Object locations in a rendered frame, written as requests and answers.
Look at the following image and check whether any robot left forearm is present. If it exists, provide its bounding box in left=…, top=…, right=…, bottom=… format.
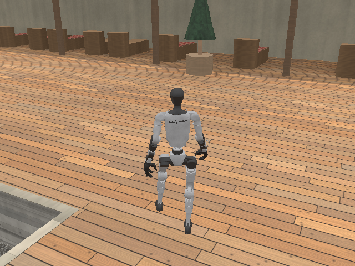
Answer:
left=145, top=135, right=157, bottom=163

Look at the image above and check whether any right robot upper arm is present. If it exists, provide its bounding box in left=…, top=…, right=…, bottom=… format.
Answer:
left=189, top=111, right=203, bottom=141

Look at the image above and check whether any robot right forearm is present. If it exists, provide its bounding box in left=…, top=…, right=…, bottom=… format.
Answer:
left=198, top=133, right=207, bottom=152

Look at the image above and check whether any left robot upper arm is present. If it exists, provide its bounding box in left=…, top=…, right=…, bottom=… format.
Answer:
left=152, top=112, right=166, bottom=144

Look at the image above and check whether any left robot hand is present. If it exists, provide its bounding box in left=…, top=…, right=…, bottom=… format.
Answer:
left=144, top=162, right=157, bottom=177

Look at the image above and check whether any right robot foot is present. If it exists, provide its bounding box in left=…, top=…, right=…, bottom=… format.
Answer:
left=184, top=220, right=192, bottom=234

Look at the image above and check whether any right robot hand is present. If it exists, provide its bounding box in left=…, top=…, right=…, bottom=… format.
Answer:
left=195, top=150, right=208, bottom=160

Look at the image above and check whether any right robot shin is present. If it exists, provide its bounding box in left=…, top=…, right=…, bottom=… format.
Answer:
left=185, top=189, right=194, bottom=226

